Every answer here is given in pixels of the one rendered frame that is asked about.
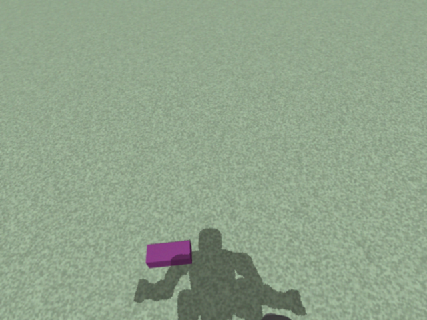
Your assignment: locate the carton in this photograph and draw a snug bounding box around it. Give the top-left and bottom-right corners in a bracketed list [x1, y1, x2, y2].
[145, 240, 192, 268]

